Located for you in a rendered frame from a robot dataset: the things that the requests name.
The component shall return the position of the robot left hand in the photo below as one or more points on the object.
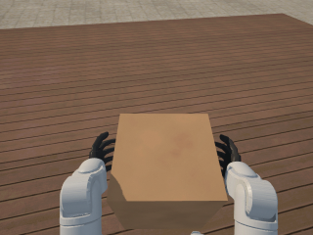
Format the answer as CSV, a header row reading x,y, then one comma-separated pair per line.
x,y
98,151

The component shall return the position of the robot left forearm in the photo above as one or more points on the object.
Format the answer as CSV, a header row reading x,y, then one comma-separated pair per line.
x,y
81,199

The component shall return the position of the robot right hand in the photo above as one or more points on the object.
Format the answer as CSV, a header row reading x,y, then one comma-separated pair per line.
x,y
231,153

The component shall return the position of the carton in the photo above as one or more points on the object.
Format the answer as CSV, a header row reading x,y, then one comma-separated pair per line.
x,y
165,172

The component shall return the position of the robot right forearm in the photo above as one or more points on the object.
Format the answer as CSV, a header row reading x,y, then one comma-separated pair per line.
x,y
255,201

